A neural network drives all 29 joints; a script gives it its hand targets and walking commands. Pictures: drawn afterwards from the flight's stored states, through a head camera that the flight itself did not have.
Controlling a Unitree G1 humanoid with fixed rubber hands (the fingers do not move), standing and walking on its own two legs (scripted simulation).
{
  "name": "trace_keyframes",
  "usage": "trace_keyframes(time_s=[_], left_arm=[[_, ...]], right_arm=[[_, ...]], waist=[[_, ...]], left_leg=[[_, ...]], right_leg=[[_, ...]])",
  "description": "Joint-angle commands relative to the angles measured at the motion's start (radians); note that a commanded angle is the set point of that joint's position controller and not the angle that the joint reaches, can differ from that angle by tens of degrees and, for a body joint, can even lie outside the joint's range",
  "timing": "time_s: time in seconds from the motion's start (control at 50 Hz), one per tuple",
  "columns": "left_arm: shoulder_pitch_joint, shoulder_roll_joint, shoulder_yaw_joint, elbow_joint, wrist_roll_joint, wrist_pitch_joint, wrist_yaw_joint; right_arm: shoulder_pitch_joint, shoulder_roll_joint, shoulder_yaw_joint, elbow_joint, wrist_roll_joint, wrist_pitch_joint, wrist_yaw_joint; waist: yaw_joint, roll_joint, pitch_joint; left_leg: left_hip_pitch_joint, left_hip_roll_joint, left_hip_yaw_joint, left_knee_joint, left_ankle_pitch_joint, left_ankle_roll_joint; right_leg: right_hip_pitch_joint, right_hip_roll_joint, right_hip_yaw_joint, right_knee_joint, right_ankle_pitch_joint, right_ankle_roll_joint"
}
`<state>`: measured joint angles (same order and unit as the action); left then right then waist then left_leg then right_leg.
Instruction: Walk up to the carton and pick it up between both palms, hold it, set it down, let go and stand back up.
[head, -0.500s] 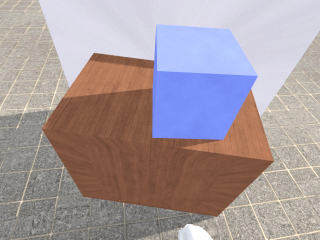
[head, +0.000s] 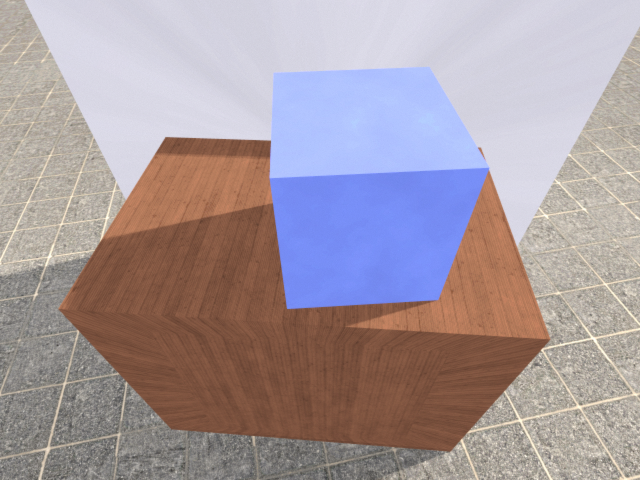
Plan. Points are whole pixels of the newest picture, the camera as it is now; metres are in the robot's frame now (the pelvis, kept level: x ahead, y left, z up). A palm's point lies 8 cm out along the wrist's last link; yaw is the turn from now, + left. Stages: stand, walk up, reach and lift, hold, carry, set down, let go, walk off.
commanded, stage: walk up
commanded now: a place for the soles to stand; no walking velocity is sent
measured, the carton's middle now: (357, 188) +0.57 -0.06 +0.05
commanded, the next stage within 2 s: none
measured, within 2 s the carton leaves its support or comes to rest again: neither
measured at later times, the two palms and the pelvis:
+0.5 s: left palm out of the picture +0.05 +0.23 -0.13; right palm out of the picture +0.04 -0.25 -0.13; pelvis +0.01 -0.01 +0.01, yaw -2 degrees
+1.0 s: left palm out of the picture +0.15 +0.13 -0.14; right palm out of the picture +0.06 -0.36 -0.14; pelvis +0.03 -0.10 -0.01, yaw -2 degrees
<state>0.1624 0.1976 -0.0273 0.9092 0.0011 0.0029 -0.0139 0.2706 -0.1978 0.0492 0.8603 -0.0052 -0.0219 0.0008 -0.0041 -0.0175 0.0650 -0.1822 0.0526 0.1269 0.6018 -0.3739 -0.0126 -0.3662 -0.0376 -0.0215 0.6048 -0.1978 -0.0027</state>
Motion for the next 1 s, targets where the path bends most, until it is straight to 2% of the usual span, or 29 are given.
trace_keyframes(time_s=[0.0,0.14,0.18,0.3,0.52,0.54,0.56,0.58,0.6,0.62,0.64,0.68,0.72,0.74,0.76,0.78,0.8,0.82,0.84,0.86,0.9,0.92,0.98], left_arm=[[0.019,0.133,0.023,-0.029,-0.002,-0.016,0.008],[0.053,0.159,0.022,0.013,-0.001,-0.016,0.01],[0.064,0.161,0.019,0.021,-0.002,-0.018,0.011],[0.092,0.174,0.02,0.037,-0.001,-0.017,0.013],[0.11,0.183,0.021,0.052,-0.001,-0.016,0.02],[0.019,0.253,0.057,-0.013,0.039,0.007,-0.006],[-0.043,0.208,0.048,-0.053,0.062,0.024,-0.019],[-0.06,0.183,0.045,-0.08,0.078,0.035,-0.026],[-0.061,0.178,0.05,-0.094,0.082,0.044,-0.03],[-0.053,0.175,0.052,-0.104,0.083,0.049,-0.03],[-0.051,0.166,0.055,-0.117,0.081,0.05,-0.031],[-0.045,0.152,0.057,-0.126,0.072,0.043,-0.041],[-0.02,0.128,0.055,-0.118,0.057,0.032,-0.052],[0.035,0.128,0.058,-0.097,0.048,0.024,-0.053],[0.116,0.151,0.071,-0.059,0.039,0.014,-0.049],[0.226,0.207,0.097,-0.027,0.038,0.007,-0.039],[0.293,0.303,0.118,-0.034,0.027,0.005,-0.025],[0.269,0.326,0.121,-0.037,-0.007,0.014,-0.01],[0.205,0.305,0.118,-0.053,-0.011,0.024,0.007],[0.13,0.276,0.111,-0.076,0.001,0.034,0.022],[0.014,0.227,0.083,-0.112,0.024,0.036,0.037],[-0.021,0.213,0.073,-0.12,0.031,0.031,0.038],[-0.068,0.227,0.07,-0.128,0.035,0.022,0.04]], right_arm=[[0.023,-0.138,-0.042,-0.047,0.001,-0.009,-0.004],[0.015,-0.139,-0.039,-0.007,0.001,0.001,-0.005],[0.008,-0.147,-0.039,0.001,0.0,0.001,-0.006],[0.005,-0.158,-0.036,0.026,-0.003,0.006,-0.008],[0.021,-0.17,-0.032,0.069,-0.005,0.008,-0.008],[0.156,-0.197,-0.076,0.061,-0.044,0.004,-0.037],[0.196,-0.283,-0.109,0.078,-0.051,0.007,-0.056],[0.187,-0.303,-0.126,0.075,-0.05,0.008,-0.073],[0.155,-0.285,-0.131,0.07,-0.055,0.001,-0.089],[0.133,-0.263,-0.129,0.057,-0.059,-0.011,-0.096],[0.111,-0.244,-0.127,0.046,-0.061,-0.024,-0.095],[0.065,-0.23,-0.127,0.018,-0.065,-0.041,-0.083],[0.044,-0.239,-0.13,0.0,-0.064,-0.04,-0.069],[0.024,-0.242,-0.125,-0.005,-0.061,-0.032,-0.058],[0.042,-0.213,-0.11,-0.004,-0.063,-0.021,-0.047],[0.096,-0.162,-0.088,-0.007,-0.059,-0.013,-0.033],[0.126,-0.107,-0.063,-0.047,-0.036,-0.003,-0.021],[0.097,-0.109,-0.067,-0.061,-0.022,0.021,-0.032],[0.072,-0.115,-0.07,-0.069,-0.016,0.033,-0.038],[0.086,-0.112,-0.069,-0.065,-0.012,0.032,-0.04],[0.139,-0.128,-0.071,-0.051,-0.02,0.021,-0.044],[0.164,-0.134,-0.076,-0.043,-0.021,0.017,-0.044],[0.172,-0.131,-0.091,-0.059,-0.017,0.018,-0.034]], waist=[[0.006,0.021,-0.063],[0.003,0.008,-0.038],[0.006,0.004,-0.033],[0.01,-0.011,-0.033],[0.013,-0.002,-0.025],[-0.051,-0.034,-0.023],[-0.068,0.054,0.046],[-0.077,0.106,0.115],[-0.064,0.113,0.152],[-0.047,0.11,0.156],[-0.031,0.126,0.139],[-0.009,0.152,0.11],[0.008,0.179,0.081],[0.041,0.155,0.051],[0.068,0.055,0.0],[0.102,-0.084,-0.079],[0.121,-0.295,-0.165],[0.13,-0.243,-0.166],[0.116,-0.18,-0.092],[0.083,-0.151,-0.046],[0.022,-0.123,-0.04],[0.004,-0.102,-0.044],[-0.017,-0.102,-0.079]], left_leg=[[-0.074,0.103,-0.112,-0.182,0.115,0.063],[-0.039,0.093,-0.091,-0.206,0.052,0.067],[-0.026,0.095,-0.085,-0.205,0.069,0.068],[-0.015,0.098,-0.073,-0.214,0.039,0.069],[-0.009,0.091,-0.052,-0.219,0.025,0.066],[0.109,0.179,-0.182,-0.277,-0.052,0.13],[0.164,0.347,-0.328,-0.357,-0.099,0.209],[0.156,0.487,-0.417,-0.397,-0.022,0.278],[0.149,0.533,-0.404,-0.402,0.128,0.304],[0.147,0.522,-0.359,-0.389,0.264,0.301],[0.149,0.49,-0.31,-0.376,0.34,0.278],[0.125,0.401,-0.208,-0.346,0.359,0.227],[0.036,0.324,-0.097,-0.265,0.413,0.186],[-0.047,0.269,-0.03,-0.183,0.42,0.155],[-0.104,0.199,0.031,-0.052,0.434,0.118],[-0.174,0.125,0.07,0.148,0.391,0.069],[-0.292,-0.014,0.049,0.402,-0.026,0.018],[-0.267,-0.051,-0.073,0.527,-0.368,0.021],[-0.297,-0.024,-0.142,0.609,-0.363,0.026],[-0.332,-0.003,-0.166,0.635,-0.316,0.03],[-0.285,0.036,-0.183,0.527,-0.273,0.019],[-0.226,0.031,-0.164,0.463,-0.248,0.011],[-0.091,0.013,-0.134,0.269,-0.133,0.009]], right_leg=[[0.112,-0.086,0.103,-0.104,0.172,-0.065],[0.077,-0.081,0.125,-0.157,0.086,-0.059],[0.072,-0.077,0.127,-0.16,0.111,-0.058],[0.068,-0.066,0.135,-0.169,0.076,-0.055],[0.064,-0.056,0.162,-0.178,0.049,-0.054],[-0.083,0.008,0.076,-0.013,-0.1,-0.023],[-0.268,0.026,0.006,0.112,-0.198,0.018],[-0.384,-0.048,0.024,0.262,-0.301,0.04],[-0.419,-0.107,0.079,0.343,-0.303,0.051],[-0.406,-0.142,0.112,0.369,-0.284,0.062],[-0.372,-0.167,0.129,0.349,-0.26,0.068],[-0.262,-0.165,0.099,0.266,-0.207,0.075],[-0.077,-0.116,0.018,0.129,-0.137,0.053],[0.079,-0.063,-0.045,0.031,-0.023,0.031],[0.234,0.013,-0.125,-0.042,0.09,0.015],[0.392,-0.009,-0.085,-0.06,0.223,-0.018],[0.451,-0.247,0.267,-0.205,0.284,-0.125],[0.325,-0.333,0.416,-0.307,0.19,-0.231],[0.249,-0.343,0.385,-0.327,0.06,-0.257],[0.222,-0.341,0.331,-0.312,-0.011,-0.257],[0.135,-0.334,0.274,-0.294,-0.087,-0.242],[0.09,-0.33,0.227,-0.286,-0.061,-0.235],[0.028,-0.35,0.179,-0.223,0.046,-0.224]])
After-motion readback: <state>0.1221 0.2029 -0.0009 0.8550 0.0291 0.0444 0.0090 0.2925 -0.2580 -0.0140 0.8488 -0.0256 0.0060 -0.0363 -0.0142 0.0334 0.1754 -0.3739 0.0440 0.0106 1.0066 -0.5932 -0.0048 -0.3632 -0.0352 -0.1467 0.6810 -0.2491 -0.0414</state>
